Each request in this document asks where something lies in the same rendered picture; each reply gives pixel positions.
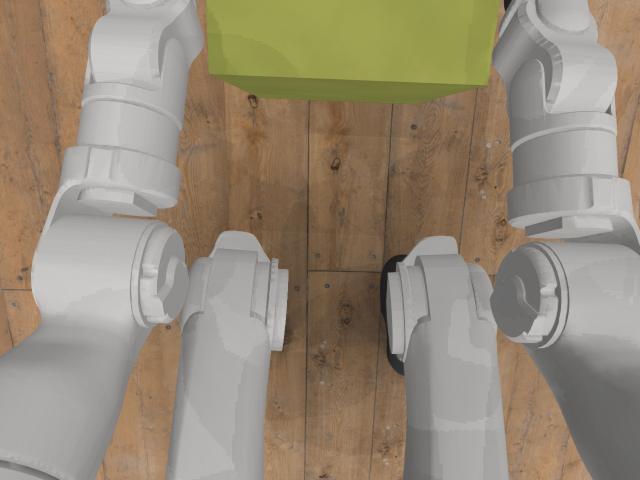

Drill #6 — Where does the right robot thigh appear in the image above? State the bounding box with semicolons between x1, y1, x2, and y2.
386;254;509;480

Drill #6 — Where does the carton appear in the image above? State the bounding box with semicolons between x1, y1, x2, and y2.
206;0;500;104

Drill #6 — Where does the robot right upper arm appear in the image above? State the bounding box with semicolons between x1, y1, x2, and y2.
490;241;640;480

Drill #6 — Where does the robot right forearm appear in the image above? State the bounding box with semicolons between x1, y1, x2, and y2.
492;0;640;255

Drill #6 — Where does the robot right foot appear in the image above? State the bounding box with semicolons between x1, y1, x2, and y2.
380;255;407;376

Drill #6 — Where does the robot left upper arm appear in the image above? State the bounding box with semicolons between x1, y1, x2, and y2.
0;213;189;480

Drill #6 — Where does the robot left forearm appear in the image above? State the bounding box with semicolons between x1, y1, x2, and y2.
31;0;204;308

